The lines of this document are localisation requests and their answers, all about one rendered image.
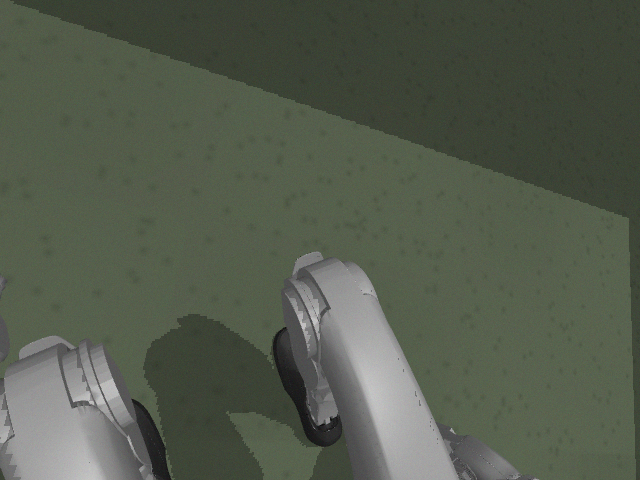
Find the right robot foot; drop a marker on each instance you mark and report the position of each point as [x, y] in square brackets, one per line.
[322, 435]

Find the left robot foot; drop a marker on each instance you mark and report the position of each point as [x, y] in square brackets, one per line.
[153, 442]

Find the right robot hand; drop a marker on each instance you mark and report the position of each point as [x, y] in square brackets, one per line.
[474, 460]

